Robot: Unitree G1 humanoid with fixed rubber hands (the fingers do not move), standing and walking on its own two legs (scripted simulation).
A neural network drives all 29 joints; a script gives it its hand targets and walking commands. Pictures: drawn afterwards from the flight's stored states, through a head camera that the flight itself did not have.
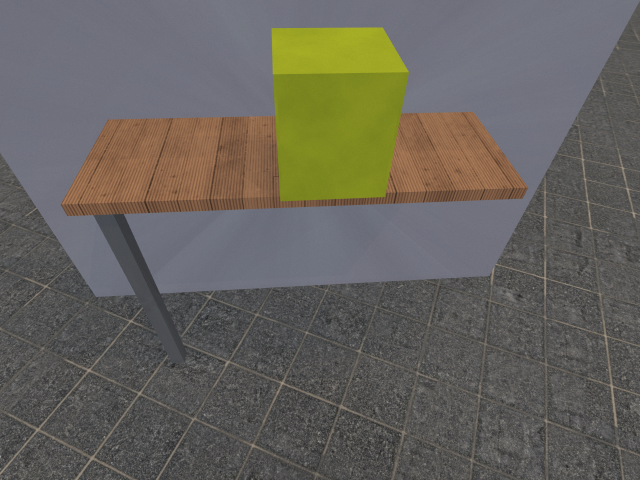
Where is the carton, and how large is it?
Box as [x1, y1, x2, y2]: [272, 27, 408, 200]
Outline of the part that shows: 382,27 272,28 273,85 280,200 384,196 408,71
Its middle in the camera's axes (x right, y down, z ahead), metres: +0.03 -0.25 +0.75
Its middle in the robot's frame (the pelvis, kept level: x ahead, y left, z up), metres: +0.76 -0.01 +0.10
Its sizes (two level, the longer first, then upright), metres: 0.210 0.200 0.250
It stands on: a table, 0.72 m high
